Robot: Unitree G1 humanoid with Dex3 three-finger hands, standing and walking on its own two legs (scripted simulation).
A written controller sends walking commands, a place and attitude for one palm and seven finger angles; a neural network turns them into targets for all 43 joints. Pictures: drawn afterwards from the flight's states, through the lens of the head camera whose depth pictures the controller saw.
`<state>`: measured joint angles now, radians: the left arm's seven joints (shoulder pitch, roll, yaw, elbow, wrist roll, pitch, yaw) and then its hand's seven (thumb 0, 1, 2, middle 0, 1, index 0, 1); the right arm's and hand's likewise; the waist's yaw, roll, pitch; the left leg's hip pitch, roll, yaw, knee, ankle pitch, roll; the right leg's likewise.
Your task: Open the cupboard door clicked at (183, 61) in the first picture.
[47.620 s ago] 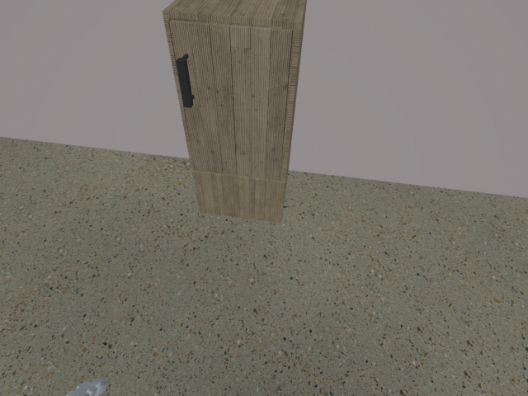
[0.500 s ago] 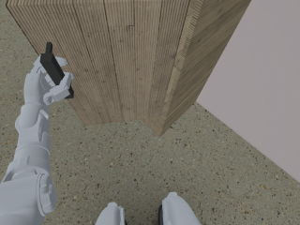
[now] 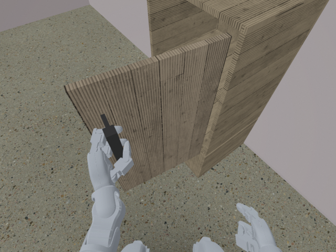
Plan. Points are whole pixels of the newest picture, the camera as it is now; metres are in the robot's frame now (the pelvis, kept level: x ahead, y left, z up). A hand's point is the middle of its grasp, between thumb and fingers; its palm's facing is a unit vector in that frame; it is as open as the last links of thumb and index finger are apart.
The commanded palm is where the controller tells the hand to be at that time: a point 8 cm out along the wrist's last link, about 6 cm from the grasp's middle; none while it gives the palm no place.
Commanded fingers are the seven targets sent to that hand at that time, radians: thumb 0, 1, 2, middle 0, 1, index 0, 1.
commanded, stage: pull the door open along its arc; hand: left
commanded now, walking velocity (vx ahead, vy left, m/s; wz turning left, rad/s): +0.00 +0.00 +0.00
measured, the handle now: (114, 142) +0.36 +0.16 +0.03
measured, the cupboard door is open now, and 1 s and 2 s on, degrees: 81 93 96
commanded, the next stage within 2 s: open thumb and fingers to let go in 0.26 s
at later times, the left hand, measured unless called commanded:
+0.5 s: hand (149, 179) +0.27 +0.06 +0.04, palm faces +0.37 -0.93 -0.02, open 6.6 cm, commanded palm +0.22 +0.11 +0.03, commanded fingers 0.00 0.34 0.66 -0.36 -1.29 -0.36 -1.29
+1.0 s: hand (146, 175) +0.28 +0.07 +0.04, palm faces +0.35 -0.94 -0.01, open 14.0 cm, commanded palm +0.24 +0.11 +0.03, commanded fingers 0.00 -0.50 0.30 -0.21 -0.65 -0.21 -0.65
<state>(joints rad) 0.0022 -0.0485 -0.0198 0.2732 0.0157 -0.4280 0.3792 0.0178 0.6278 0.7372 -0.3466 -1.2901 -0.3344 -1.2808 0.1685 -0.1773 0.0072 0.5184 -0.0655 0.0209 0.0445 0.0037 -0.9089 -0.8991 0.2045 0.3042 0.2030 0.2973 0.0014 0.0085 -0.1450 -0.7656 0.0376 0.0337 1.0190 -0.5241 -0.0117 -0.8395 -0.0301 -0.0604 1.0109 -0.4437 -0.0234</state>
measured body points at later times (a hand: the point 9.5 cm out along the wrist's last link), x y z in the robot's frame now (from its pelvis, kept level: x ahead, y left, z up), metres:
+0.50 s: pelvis +0.00 -0.02 -0.01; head +0.06 -0.04 +0.44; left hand +0.25 +0.11 +0.04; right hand +0.18 -0.24 -0.11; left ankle -0.02 +0.13 -0.67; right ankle +0.02 -0.11 -0.67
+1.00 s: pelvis -0.02 +0.00 -0.01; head +0.03 -0.02 +0.44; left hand +0.25 +0.12 +0.04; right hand +0.16 -0.22 -0.11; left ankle -0.02 +0.13 -0.67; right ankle +0.02 -0.11 -0.67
